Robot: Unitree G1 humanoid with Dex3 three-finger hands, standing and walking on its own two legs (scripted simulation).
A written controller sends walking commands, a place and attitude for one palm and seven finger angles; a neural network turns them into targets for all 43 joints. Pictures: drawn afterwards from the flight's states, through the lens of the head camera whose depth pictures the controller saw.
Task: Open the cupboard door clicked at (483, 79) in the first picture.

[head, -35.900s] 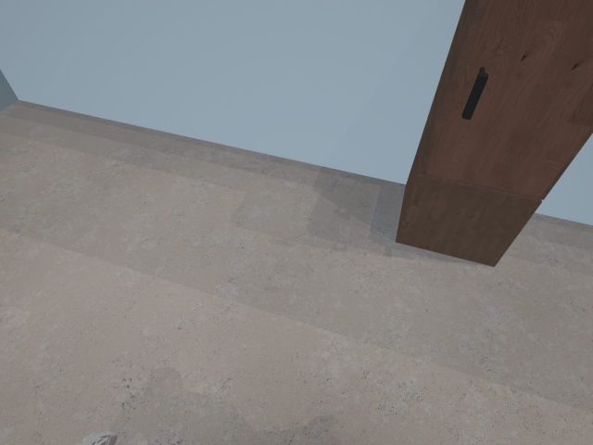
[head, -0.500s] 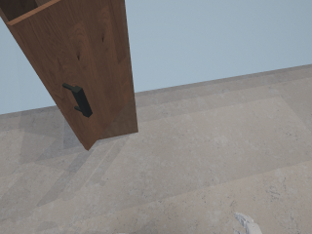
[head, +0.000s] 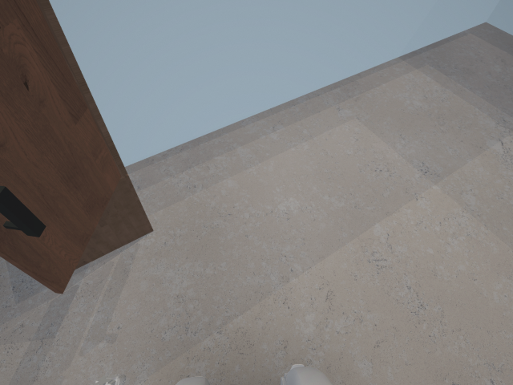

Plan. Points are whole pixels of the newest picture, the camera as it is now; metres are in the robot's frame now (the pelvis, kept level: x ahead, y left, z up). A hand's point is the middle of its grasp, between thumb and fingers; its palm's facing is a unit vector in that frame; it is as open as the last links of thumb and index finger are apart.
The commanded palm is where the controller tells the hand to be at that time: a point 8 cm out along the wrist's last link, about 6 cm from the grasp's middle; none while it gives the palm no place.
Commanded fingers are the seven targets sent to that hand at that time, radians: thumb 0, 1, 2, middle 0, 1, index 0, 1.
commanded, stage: walk to a spot facing it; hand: left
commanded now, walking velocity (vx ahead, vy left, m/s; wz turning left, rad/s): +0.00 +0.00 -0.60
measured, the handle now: (4, 211) +0.36 +0.45 -0.01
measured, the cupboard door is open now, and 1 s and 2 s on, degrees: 49 49 49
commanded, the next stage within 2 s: turn to face it in 1.76 s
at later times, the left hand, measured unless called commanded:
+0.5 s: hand (169, 379) +0.14 +0.15 -0.16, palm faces -0.26 -0.94 -0.21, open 7.4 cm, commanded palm none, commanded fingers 0.00 0.90 0.90 -0.20 -0.30 -0.20 -0.30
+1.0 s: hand (295, 251) +0.39 -0.07 -0.15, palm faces -0.59 -0.78 -0.22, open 7.4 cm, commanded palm none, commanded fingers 0.00 0.90 0.90 -0.20 -0.30 -0.20 -0.30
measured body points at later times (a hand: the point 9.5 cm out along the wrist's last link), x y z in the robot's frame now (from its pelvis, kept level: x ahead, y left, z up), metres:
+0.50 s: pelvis +0.03 -0.03 +0.01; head +0.07 -0.03 +0.45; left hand +0.16 +0.20 -0.14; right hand +0.05 -0.30 -0.12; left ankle +0.08 +0.08 -0.72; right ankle -0.02 -0.14 -0.73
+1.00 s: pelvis +0.15 -0.14 -0.01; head +0.20 -0.18 +0.44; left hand +0.42 -0.03 -0.13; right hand -0.04 -0.30 -0.15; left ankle +0.14 +0.04 -0.65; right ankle +0.14 -0.24 -0.73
